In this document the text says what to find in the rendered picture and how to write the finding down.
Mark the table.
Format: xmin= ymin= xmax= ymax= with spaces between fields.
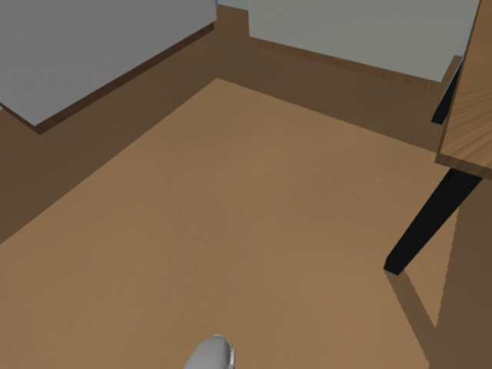
xmin=384 ymin=0 xmax=492 ymax=276

